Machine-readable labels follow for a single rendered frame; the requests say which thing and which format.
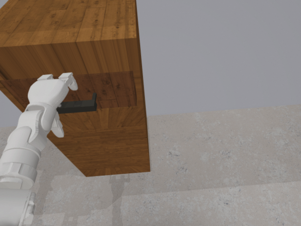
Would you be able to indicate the cabinet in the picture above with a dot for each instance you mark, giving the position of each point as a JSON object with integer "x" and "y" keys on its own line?
{"x": 40, "y": 37}

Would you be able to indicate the robot left upper arm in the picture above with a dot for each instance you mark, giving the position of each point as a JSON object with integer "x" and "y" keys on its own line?
{"x": 16, "y": 207}

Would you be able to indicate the left robot hand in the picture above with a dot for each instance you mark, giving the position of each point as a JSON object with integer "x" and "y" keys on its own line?
{"x": 52, "y": 92}

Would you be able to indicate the handle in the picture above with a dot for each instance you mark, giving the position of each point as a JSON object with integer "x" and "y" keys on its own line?
{"x": 78, "y": 106}

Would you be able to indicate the robot left forearm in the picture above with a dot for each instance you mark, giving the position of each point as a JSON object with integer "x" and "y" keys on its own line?
{"x": 24, "y": 145}

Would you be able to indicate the drawer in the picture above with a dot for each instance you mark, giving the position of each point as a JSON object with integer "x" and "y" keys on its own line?
{"x": 116, "y": 89}

